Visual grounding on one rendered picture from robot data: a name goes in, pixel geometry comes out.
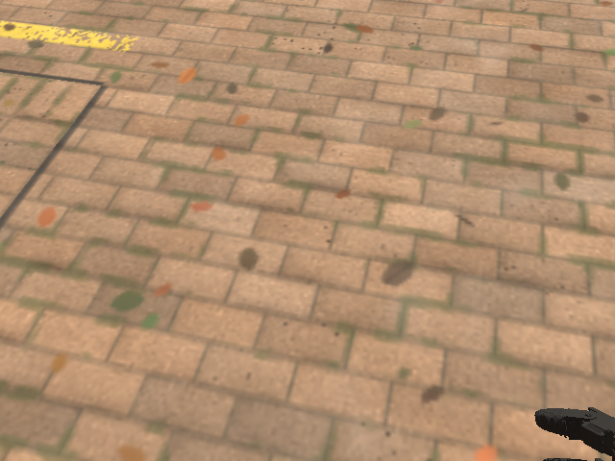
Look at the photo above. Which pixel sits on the right robot hand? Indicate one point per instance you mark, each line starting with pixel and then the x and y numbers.
pixel 595 428

